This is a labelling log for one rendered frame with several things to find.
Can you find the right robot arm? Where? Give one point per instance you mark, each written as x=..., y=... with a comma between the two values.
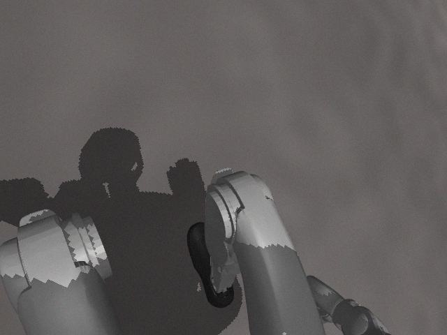
x=354, y=319

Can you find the right robot foot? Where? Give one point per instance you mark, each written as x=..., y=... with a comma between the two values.
x=201, y=262

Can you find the right robot hand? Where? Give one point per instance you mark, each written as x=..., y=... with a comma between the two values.
x=326, y=298

